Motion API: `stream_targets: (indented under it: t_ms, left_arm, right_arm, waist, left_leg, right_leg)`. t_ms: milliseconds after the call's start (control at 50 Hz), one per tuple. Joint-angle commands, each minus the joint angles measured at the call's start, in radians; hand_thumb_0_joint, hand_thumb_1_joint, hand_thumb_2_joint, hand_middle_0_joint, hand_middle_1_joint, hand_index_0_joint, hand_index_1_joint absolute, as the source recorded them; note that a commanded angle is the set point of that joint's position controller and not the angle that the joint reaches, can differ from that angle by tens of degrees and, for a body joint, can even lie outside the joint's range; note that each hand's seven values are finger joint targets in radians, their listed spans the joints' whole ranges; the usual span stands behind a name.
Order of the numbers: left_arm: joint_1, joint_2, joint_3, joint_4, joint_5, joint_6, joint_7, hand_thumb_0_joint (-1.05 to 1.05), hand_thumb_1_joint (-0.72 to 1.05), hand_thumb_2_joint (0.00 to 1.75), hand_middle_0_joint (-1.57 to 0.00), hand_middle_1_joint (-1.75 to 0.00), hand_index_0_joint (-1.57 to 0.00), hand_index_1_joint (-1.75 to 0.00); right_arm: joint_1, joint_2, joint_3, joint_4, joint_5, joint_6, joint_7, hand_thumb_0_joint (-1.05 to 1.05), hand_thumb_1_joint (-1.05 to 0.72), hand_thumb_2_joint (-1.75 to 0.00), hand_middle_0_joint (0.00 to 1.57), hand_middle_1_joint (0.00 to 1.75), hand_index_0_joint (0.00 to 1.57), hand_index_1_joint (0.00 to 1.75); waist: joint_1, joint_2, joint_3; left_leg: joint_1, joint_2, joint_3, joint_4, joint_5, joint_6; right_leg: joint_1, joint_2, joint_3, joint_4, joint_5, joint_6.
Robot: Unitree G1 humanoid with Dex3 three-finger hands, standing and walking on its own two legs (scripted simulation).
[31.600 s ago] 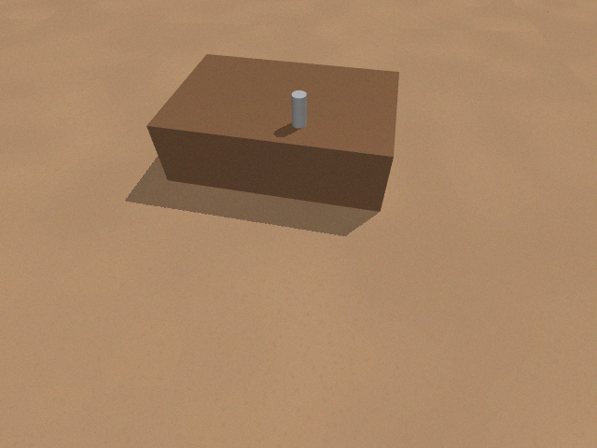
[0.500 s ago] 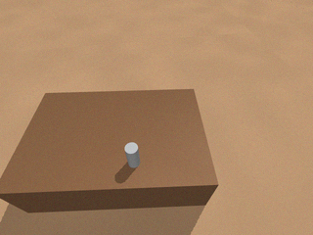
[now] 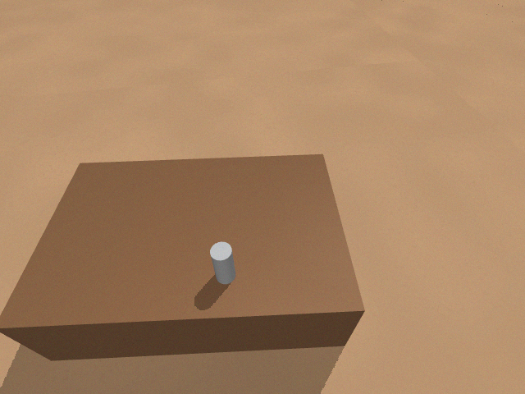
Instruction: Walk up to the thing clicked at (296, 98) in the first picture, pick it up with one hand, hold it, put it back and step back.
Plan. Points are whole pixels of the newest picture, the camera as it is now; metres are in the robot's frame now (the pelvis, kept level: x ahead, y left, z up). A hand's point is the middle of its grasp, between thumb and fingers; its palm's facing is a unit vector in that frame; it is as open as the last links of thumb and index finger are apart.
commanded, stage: stand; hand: left
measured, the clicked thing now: (223, 263) +0.54 +0.15 -0.38
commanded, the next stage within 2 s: step back in 1.36 s
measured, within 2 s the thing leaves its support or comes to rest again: neither
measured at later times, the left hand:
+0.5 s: hand out of the picture +0.08 +0.25 -0.16, palm faces -0.01 -0.94 -0.34, open 7.4 cm
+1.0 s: hand out of the picture +0.10 +0.25 -0.15, palm faces -0.01 -0.94 -0.34, open 7.4 cm
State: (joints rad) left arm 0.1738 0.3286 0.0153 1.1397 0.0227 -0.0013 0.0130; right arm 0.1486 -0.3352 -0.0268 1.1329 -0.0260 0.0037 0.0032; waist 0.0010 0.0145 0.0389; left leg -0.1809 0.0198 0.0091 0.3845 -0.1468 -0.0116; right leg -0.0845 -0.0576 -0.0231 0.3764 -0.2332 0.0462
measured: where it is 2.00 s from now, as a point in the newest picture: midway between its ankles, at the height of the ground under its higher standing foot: outside the picture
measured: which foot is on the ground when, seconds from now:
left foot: down 0.00-1.00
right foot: down 0.00-1.00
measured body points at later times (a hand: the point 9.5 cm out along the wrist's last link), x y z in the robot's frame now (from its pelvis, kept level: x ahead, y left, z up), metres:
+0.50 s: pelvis +0.01 +0.00 +0.00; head +0.02 +0.00 +0.45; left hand +0.08 +0.30 -0.13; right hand +0.08 -0.30 -0.14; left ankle +0.04 +0.13 -0.74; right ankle -0.02 -0.15 -0.74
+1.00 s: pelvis +0.02 +0.00 +0.00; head +0.03 -0.01 +0.45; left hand +0.10 +0.29 -0.13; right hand +0.10 -0.30 -0.13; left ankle +0.04 +0.13 -0.74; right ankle -0.02 -0.15 -0.74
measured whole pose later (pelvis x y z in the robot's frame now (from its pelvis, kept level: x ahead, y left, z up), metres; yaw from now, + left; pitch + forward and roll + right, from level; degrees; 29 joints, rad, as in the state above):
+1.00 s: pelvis +0.02 +0.00 +0.00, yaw +0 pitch -2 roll +0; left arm 0.12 0.33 0.02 1.14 0.01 0.00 0.01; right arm 0.10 -0.35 -0.01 1.15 -0.02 -0.01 0.00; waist 0.00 0.01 0.04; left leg -0.14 0.02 0.02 0.34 -0.16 -0.02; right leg -0.04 -0.06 -0.02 0.32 -0.23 0.05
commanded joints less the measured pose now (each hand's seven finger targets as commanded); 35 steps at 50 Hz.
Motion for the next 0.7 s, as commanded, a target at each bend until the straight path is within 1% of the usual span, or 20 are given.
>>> stream_targets:
  t_ms: [0,40,80,100,120,140,160,220,260,300,320,400,440,480,540,560,580,620,640,680]
  left_arm:
    - [-0.037,0.207,0.033,-0.045,0.000,-0.031,0.009,0.00,0.90,0.90,-0.20,-0.30,-0.20,-0.30]
    - [-0.039,0.212,0.035,-0.041,0.000,-0.029,0.009,0.00,0.90,0.90,-0.20,-0.30,-0.20,-0.30]
    - [-0.046,0.213,0.035,-0.040,-0.001,-0.029,0.009,0.00,0.90,0.90,-0.20,-0.30,-0.20,-0.30]
    - [-0.053,0.211,0.035,-0.039,-0.003,-0.027,0.009,0.00,0.90,0.90,-0.20,-0.30,-0.20,-0.30]
    - [-0.045,0.209,0.034,-0.038,-0.003,-0.028,0.009,0.00,0.90,0.90,-0.20,-0.30,-0.20,-0.30]
    - [-0.045,0.205,0.032,-0.035,-0.004,-0.028,0.009,0.00,0.90,0.90,-0.20,-0.30,-0.20,-0.30]
    - [-0.049,0.216,0.037,-0.037,-0.004,-0.029,0.009,0.00,0.90,0.90,-0.20,-0.30,-0.20,-0.30]
    - [-0.049,0.206,0.034,-0.032,-0.004,-0.027,0.008,0.00,0.90,0.90,-0.20,-0.30,-0.20,-0.30]
    - [-0.062,0.209,0.035,-0.035,-0.005,-0.028,0.009,0.00,0.90,0.90,-0.20,-0.30,-0.20,-0.30]
    - [-0.063,0.213,0.036,-0.035,-0.007,-0.026,0.008,0.00,0.90,0.90,-0.20,-0.30,-0.20,-0.30]
    - [-0.057,0.209,0.034,-0.034,-0.006,-0.025,0.007,0.00,0.90,0.90,-0.20,-0.30,-0.20,-0.30]
    - [-0.065,0.210,0.036,-0.031,-0.006,-0.021,0.005,0.00,0.90,0.90,-0.20,-0.30,-0.20,-0.30]
    - [-0.068,0.207,0.036,-0.031,-0.005,-0.020,0.004,0.00,0.90,0.90,-0.20,-0.30,-0.20,-0.30]
    - [-0.071,0.210,0.038,-0.034,-0.006,-0.022,0.004,0.00,0.90,0.90,-0.20,-0.30,-0.20,-0.30]
    - [-0.074,0.217,0.041,-0.041,-0.006,-0.026,0.005,0.00,0.90,0.90,-0.20,-0.30,-0.20,-0.30]
    - [-0.079,0.213,0.041,-0.040,-0.007,-0.026,0.005,0.00,0.90,0.90,-0.20,-0.30,-0.20,-0.30]
    - [-0.080,0.212,0.042,-0.043,-0.008,-0.026,0.007,0.00,0.90,0.90,-0.20,-0.30,-0.20,-0.30]
    - [-0.078,0.210,0.040,-0.044,-0.008,-0.025,0.005,0.00,0.90,0.90,-0.20,-0.30,-0.20,-0.30]
    - [-0.083,0.213,0.041,-0.046,-0.008,-0.025,0.006,0.00,0.90,0.90,-0.20,-0.30,-0.20,-0.30]
    - [-0.084,0.208,0.039,-0.045,-0.009,-0.024,0.006,0.00,0.90,0.90,-0.20,-0.30,-0.20,-0.30]
  right_arm:
    - [-0.048,-0.190,-0.031,-0.057,0.005,-0.029,-0.014,0.00,-0.90,-0.90,0.20,0.30,0.20,0.30]
    - [-0.044,-0.194,-0.028,-0.051,0.008,-0.029,-0.014,0.00,-0.90,-0.90,0.20,0.30,0.20,0.30]
    - [-0.049,-0.193,-0.025,-0.050,0.007,-0.030,-0.014,0.00,-0.90,-0.90,0.20,0.30,0.20,0.30]
    - [-0.041,-0.196,-0.024,-0.047,0.008,-0.029,-0.015,0.00,-0.90,-0.90,0.20,0.30,0.20,0.30]
    - [-0.051,-0.201,-0.024,-0.047,0.007,-0.030,-0.016,0.00,-0.90,-0.90,0.20,0.30,0.20,0.30]
    - [-0.049,-0.195,-0.021,-0.045,0.009,-0.031,-0.014,0.00,-0.90,-0.90,0.20,0.30,0.20,0.30]
    - [-0.038,-0.200,-0.022,-0.044,0.009,-0.031,-0.016,0.00,-0.90,-0.90,0.20,0.30,0.20,0.30]
    - [-0.059,-0.207,-0.019,-0.043,0.010,-0.033,-0.017,0.00,-0.90,-0.90,0.20,0.30,0.20,0.30]
    - [-0.047,-0.205,-0.019,-0.037,0.011,-0.032,-0.018,0.00,-0.90,-0.90,0.20,0.30,0.20,0.30]
    - [-0.046,-0.208,-0.019,-0.034,0.011,-0.032,-0.020,0.00,-0.90,-0.90,0.20,0.30,0.20,0.30]
    - [-0.053,-0.209,-0.019,-0.035,0.011,-0.033,-0.020,0.00,-0.90,-0.90,0.20,0.30,0.20,0.30]
    - [-0.061,-0.210,-0.018,-0.032,0.011,-0.030,-0.019,0.00,-0.90,-0.90,0.20,0.30,0.20,0.30]
    - [-0.060,-0.210,-0.018,-0.030,0.010,-0.030,-0.019,0.00,-0.90,-0.90,0.20,0.30,0.20,0.30]
    - [-0.064,-0.210,-0.020,-0.032,0.010,-0.033,-0.017,0.00,-0.90,-0.90,0.20,0.30,0.20,0.30]
    - [-0.069,-0.212,-0.021,-0.037,0.010,-0.037,-0.018,0.00,-0.90,-0.90,0.20,0.30,0.20,0.30]
    - [-0.063,-0.209,-0.017,-0.035,0.012,-0.038,-0.018,0.00,-0.90,-0.90,0.20,0.30,0.20,0.30]
    - [-0.073,-0.210,-0.019,-0.038,0.010,-0.039,-0.018,0.00,-0.90,-0.90,0.20,0.30,0.20,0.30]
    - [-0.064,-0.214,-0.018,-0.034,0.012,-0.039,-0.019,0.00,-0.90,-0.90,0.20,0.30,0.20,0.30]
    - [-0.078,-0.213,-0.020,-0.036,0.011,-0.038,-0.020,0.00,-0.90,-0.90,0.20,0.30,0.20,0.30]
    - [-0.070,-0.213,-0.019,-0.033,0.011,-0.036,-0.020,0.00,-0.90,-0.90,0.20,0.30,0.20,0.30]
  waist:
    - [0.002,-0.023,-0.017]
    - [-0.002,-0.016,-0.010]
    - [0.000,-0.028,-0.011]
    - [-0.005,-0.020,-0.012]
    - [0.002,-0.012,-0.017]
    - [0.000,-0.021,-0.014]
    - [-0.003,-0.021,-0.041]
    - [0.003,-0.019,-0.025]
    - [-0.003,-0.028,-0.038]
    - [-0.002,-0.019,-0.052]
    - [-0.001,-0.015,-0.046]
    - [-0.002,-0.017,-0.015]
    - [-0.002,0.000,-0.014]
    - [-0.003,-0.030,-0.022]
    - [-0.001,-0.020,-0.060]
    - [-0.004,-0.014,-0.052]
    - [0.001,-0.016,-0.067]
    - [-0.002,-0.015,-0.062]
    - [0.002,-0.024,-0.078]
    - [-0.003,-0.022,-0.070]
  left_leg:
    - [0.027,0.092,-0.101,-0.080,-0.027,0.032]
    - [0.027,0.090,-0.101,-0.088,-0.042,0.030]
    - [0.041,0.094,-0.099,-0.083,-0.001,0.031]
    - [0.030,0.092,-0.097,-0.086,-0.013,0.031]
    - [0.041,0.094,-0.096,-0.081,0.007,0.033]
    - [0.042,0.095,-0.098,-0.082,0.032,0.032]
    - [0.049,0.099,-0.093,-0.075,0.059,0.035]
    - [0.054,0.098,-0.096,-0.078,0.078,0.031]
    - [0.066,0.105,-0.091,-0.069,0.128,0.031]
    - [0.066,0.105,-0.085,-0.067,0.139,0.032]
    - [0.069,0.102,-0.086,-0.073,0.137,0.028]
    - [0.053,0.100,-0.091,-0.095,0.036,0.024]
    - [0.035,0.100,-0.093,-0.104,0.022,0.025]
    - [0.052,0.104,-0.093,-0.096,0.064,0.027]
    - [0.076,0.107,-0.086,-0.078,0.145,0.030]
    - [0.071,0.106,-0.085,-0.081,0.159,0.027]
    - [0.086,0.112,-0.085,-0.070,0.200,0.029]
    - [0.086,0.109,-0.082,-0.071,0.188,0.027]
    - [0.104,0.115,-0.085,-0.060,0.239,0.029]
    - [0.090,0.110,-0.079,-0.068,0.210,0.025]
  right_leg:
    - [-0.053,-0.076,0.079,-0.105,0.029,-0.054]
    - [-0.058,-0.071,0.074,-0.106,0.024,-0.053]
    - [-0.060,-0.076,0.078,-0.104,0.044,-0.055]
    - [-0.053,-0.073,0.074,-0.105,0.037,-0.055]
    - [-0.048,-0.074,0.074,-0.105,0.066,-0.053]
    - [-0.043,-0.076,0.072,-0.103,0.073,-0.053]
    - [-0.021,-0.079,0.077,-0.100,0.103,-0.053]
    - [-0.033,-0.075,0.068,-0.103,0.098,-0.050]
    - [-0.023,-0.079,0.069,-0.098,0.131,-0.050]
    - [-0.002,-0.081,0.070,-0.100,0.150,-0.049]
    - [-0.014,-0.076,0.064,-0.100,0.142,-0.047]
    - [-0.039,-0.074,0.063,-0.108,0.067,-0.049]
    - [-0.027,-0.074,0.061,-0.103,0.072,-0.052]
    - [-0.029,-0.076,0.064,-0.104,0.086,-0.053]
    - [-0.005,-0.081,0.064,-0.099,0.150,-0.050]
    - [-0.004,-0.080,0.064,-0.096,0.161,-0.049]
    - [0.003,-0.083,0.060,-0.091,0.184,-0.048]
    - [0.000,-0.082,0.061,-0.097,0.181,-0.045]
    - [0.004,-0.083,0.057,-0.091,0.217,-0.047]
    - [0.006,-0.081,0.056,-0.097,0.192,-0.044]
